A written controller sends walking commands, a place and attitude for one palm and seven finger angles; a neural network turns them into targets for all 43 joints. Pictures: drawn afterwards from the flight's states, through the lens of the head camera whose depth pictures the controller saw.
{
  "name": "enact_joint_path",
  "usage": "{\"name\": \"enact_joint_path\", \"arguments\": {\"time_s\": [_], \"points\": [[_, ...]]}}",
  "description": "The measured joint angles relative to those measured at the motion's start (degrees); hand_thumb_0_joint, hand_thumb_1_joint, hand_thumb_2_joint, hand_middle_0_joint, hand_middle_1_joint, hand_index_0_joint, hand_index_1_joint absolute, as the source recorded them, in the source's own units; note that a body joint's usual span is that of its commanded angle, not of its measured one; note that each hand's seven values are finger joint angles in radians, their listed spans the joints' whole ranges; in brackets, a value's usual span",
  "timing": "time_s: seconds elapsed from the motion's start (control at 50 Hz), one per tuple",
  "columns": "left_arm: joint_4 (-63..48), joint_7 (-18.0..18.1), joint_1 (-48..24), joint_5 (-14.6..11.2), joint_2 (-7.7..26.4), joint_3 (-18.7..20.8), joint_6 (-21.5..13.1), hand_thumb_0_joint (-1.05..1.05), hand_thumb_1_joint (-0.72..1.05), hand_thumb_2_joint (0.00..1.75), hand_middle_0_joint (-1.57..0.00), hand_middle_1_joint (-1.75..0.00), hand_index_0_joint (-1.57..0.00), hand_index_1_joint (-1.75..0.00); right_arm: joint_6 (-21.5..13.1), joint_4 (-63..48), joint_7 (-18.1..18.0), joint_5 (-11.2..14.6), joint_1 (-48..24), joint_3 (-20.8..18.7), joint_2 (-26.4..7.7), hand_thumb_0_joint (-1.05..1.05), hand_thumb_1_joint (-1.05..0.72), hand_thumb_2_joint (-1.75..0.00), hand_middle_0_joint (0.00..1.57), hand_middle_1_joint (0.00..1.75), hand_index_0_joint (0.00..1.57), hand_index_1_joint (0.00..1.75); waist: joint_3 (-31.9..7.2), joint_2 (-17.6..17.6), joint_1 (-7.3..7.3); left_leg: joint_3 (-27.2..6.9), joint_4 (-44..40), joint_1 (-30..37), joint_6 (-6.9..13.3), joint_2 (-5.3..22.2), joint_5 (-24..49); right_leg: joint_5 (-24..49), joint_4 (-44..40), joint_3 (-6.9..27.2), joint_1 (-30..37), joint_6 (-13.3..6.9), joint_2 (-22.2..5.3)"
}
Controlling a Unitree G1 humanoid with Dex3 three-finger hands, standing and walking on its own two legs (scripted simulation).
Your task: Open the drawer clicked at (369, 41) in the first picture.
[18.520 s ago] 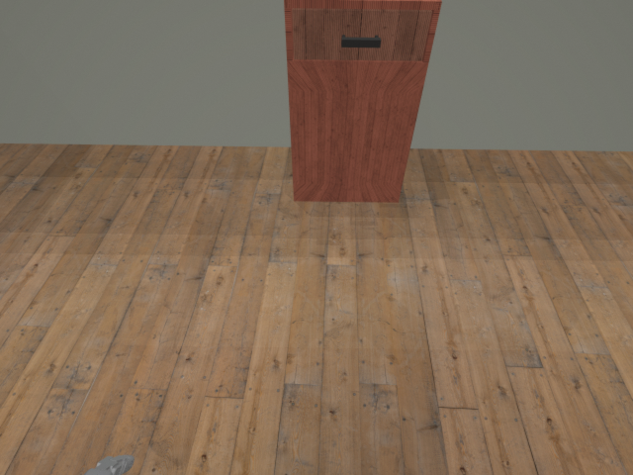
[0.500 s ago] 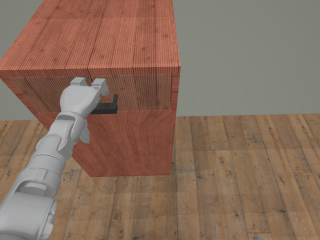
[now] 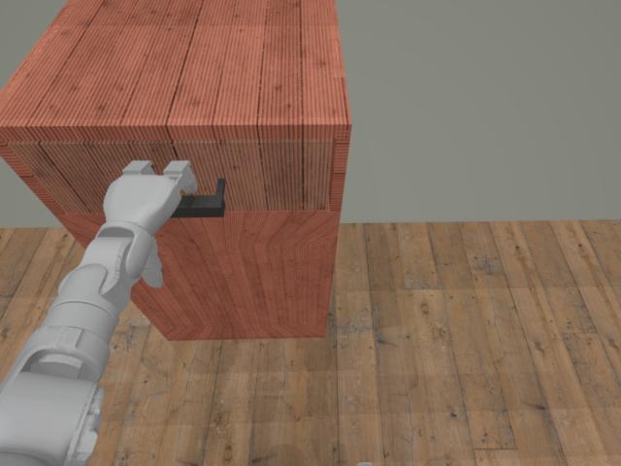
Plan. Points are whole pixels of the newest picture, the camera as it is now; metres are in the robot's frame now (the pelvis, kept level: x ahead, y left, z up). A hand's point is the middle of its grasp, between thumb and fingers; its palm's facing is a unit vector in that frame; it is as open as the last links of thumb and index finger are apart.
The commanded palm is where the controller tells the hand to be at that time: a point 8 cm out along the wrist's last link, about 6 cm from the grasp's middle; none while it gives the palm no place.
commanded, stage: lower the fingers behind the handle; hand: left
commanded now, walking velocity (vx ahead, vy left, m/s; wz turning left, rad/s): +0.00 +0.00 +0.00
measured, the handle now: (183, 195) +0.50 +0.21 +0.02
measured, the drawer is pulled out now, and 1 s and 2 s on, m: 0.00 0.00 0.00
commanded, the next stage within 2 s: lift the fingers back up to retry in 1.04 s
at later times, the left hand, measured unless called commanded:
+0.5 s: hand (160, 215) +0.45 +0.23 +0.03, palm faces -0.06 +0.03 -1.00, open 13.9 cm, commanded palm +0.42 +0.22 +0.05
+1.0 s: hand (162, 217) +0.45 +0.23 +0.02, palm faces -0.02 +0.04 -1.00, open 13.8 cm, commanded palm +0.43 +0.22 +0.04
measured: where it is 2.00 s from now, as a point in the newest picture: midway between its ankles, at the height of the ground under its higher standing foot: outside the picture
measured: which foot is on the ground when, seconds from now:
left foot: down 0.00-1.00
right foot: down 0.00-1.00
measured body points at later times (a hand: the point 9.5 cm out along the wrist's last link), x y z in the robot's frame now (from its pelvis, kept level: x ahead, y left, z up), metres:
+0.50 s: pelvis -0.01 +0.00 -0.01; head +0.06 +0.00 +0.44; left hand +0.45 +0.23 +0.08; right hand +0.04 -0.26 -0.14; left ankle -0.02 +0.10 -0.71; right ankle +0.01 -0.11 -0.71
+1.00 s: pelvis -0.02 +0.00 -0.02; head +0.06 +0.00 +0.42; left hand +0.44 +0.23 +0.07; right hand +0.03 -0.26 -0.15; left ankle -0.02 +0.10 -0.71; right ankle +0.01 -0.11 -0.71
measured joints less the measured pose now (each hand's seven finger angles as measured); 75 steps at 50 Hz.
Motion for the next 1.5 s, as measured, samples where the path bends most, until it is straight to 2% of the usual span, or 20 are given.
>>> {"name": "enact_joint_path", "arguments": {"time_s": [0.06,0.14,0.2,0.26,0.32,0.42,0.5,0.64,0.8,0.96,1.24,1.38,1.5], "points": [[0.68,4.94,-0.61,1.38,-0.13,0.02,-0.37,0.0,-0.49,0.3,-0.29,-1.2,-0.28,-1.19,-0.86,1.3,0.69,-0.54,-0.25,-0.79,-0.08,0.01,-0.91,-0.9,0.2,0.3,0.2,0.3,-0.72,0.27,0.24,-0.31,2.48,-3.35,0.05,-0.22,-0.77,-0.75,2.09,-0.45,-3.05,0.12,-0.18],[3.5,10.28,-3.15,2.0,-1.7,-1.23,3.45,0.0,-0.49,0.3,-0.3,-1.22,-0.3,-1.19,-1.39,3.17,1.92,-0.75,-0.94,-0.97,0.1,0.01,-0.91,-0.9,0.2,0.3,0.2,0.3,-1.12,0.96,0.28,-0.69,4.84,-6.53,0.18,-0.52,-1.49,-1.46,4.02,-0.96,-5.88,0.35,-0.43],[6.08,11.19,-5.4,1.94,-3.04,-1.93,7.25,0.0,-0.49,0.3,-0.31,-1.25,-0.31,-1.19,-1.03,4.07,2.47,-0.75,-1.3,-0.56,0.67,0.01,-0.91,-0.9,0.2,0.3,0.2,0.3,-1.43,1.44,-0.09,-0.67,5.09,-7.1,0.3,-0.55,-1.56,-1.47,4.12,-0.96,-6.4,0.5,-0.46],[8.58,10.82,-6.81,1.28,-3.84,-2.45,10.15,0.0,-0.49,0.3,-0.32,-1.26,-0.34,-1.23,-0.39,4.29,2.44,-0.43,-0.84,0.15,1.33,0.01,-0.91,-0.9,0.2,0.3,0.2,0.3,-1.96,1.71,-0.42,-0.38,4.28,-6.25,0.43,-0.45,-1.4,-1.23,3.4,-0.63,-5.67,0.55,-0.37],[10.85,9.08,-7.69,0.26,-3.97,-2.79,11.44,0.0,-0.49,0.3,-0.32,-1.25,-0.36,-1.27,0.3,4.07,1.96,0.04,-0.13,1.22,1.73,0.01,-0.91,-0.9,0.2,0.3,0.2,0.3,-2.21,1.71,-0.83,-0.09,3.05,-4.6,0.51,-0.31,-1.08,-0.86,2.33,-0.27,-4.19,0.57,-0.25],[12.32,5.77,-8.08,0.1,-2.85,-3.01,10.84,0.0,-0.49,0.3,-0.32,-1.22,-0.3,-1.25,0.62,2.75,0.98,0.64,1.05,2.33,1.69,0.01,-0.9,-0.9,0.2,0.3,0.2,0.3,-2.01,1.09,-1.61,0.08,2.04,-3.23,0.43,-0.13,-0.53,-0.26,1.43,-0.07,-2.93,0.47,-0.11],[11.35,4.83,-8.58,1.2,-1.39,-3.47,9.48,0.0,-0.49,0.3,-0.3,-1.25,-0.3,-1.23,0.0,1.7,0.56,0.63,1.71,2.0,0.97,0.01,-0.9,-0.9,0.2,0.3,0.2,0.3,-1.53,0.67,-1.85,-0.02,3.02,-4.56,0.32,-0.08,-0.45,-0.11,2.19,-0.26,-4.14,0.38,-0.05],[9.27,6.49,-8.35,0.62,-0.82,-3.04,7.55,0.0,-0.49,0.3,-0.24,-1.29,-0.31,-1.21,-1.04,1.81,0.72,0.32,2.48,0.6,-0.45,0.01,-0.9,-0.9,0.2,0.3,0.2,0.3,-1.94,0.6,-1.05,0.15,6.12,-8.48,0.33,-0.07,-1.21,-0.71,5.12,-0.31,-8.04,0.43,0.03],[9.76,8.57,-8.54,1.09,-1.42,-3.62,9.4,0.0,-0.49,0.3,-0.19,-1.3,-0.32,-1.2,-1.23,2.39,1.22,0.46,1.92,0.67,-0.04,0.01,-0.91,-0.9,0.2,0.3,0.2,0.3,-2.44,0.81,-1.2,0.1,7.77,-10.32,0.3,-0.04,-1.63,-1.07,6.63,-0.48,-9.8,0.42,0.08],[11.84,7.26,-10.48,0.61,-1.23,-4.2,10.96,0.0,-0.49,0.3,-0.21,-1.33,-0.32,-1.2,-1.58,1.84,0.96,0.78,1.68,1.89,0.8,0.01,-0.91,-0.9,0.2,0.3,0.2,0.3,-1.99,1.11,-1.94,-0.05,7.16,-9.93,0.26,-0.13,-1.16,-0.7,6.06,-0.62,-9.37,0.42,-0.04],[8.53,5.54,-7.88,-0.01,-0.64,-2.3,8.49,0.0,-0.49,0.3,-0.22,-1.33,-0.33,-1.2,-1.13,1.61,0.78,0.72,2.6,1.4,0.3,0.01,-0.9,-0.9,0.2,0.3,0.2,0.3,-2.31,1.11,-1.26,0.31,6.92,-9.19,0.29,0.1,-1.68,-1.12,5.95,-0.25,-8.84,0.38,0.2],[7.04,5.18,-6.26,-0.14,-1.28,-2.6,8.83,0.0,-0.49,0.3,-0.24,-1.28,-0.32,-1.2,-1.03,1.81,0.88,0.69,2.12,0.68,0.36,0.01,-0.91,-0.9,0.2,0.3,0.2,0.3,-1.65,1.35,-1.23,-0.12,4.78,-6.4,0.32,0.02,-1.31,-0.84,3.66,-0.51,-5.83,0.38,0.05],[3.91,3.99,-3.44,-0.85,-1.76,-1.54,7.35,0.0,-0.49,0.3,-0.29,-1.24,-0.32,-1.2,-0.82,1.82,0.99,0.35,1.64,0.33,0.62,0.01,-0.91,-0.9,0.2,0.3,0.2,0.3,-1.57,1.69,-1.1,0.01,2.16,-2.96,0.41,0.07,-1.08,-0.63,1.17,-0.19,-2.49,0.43,0.05]]}}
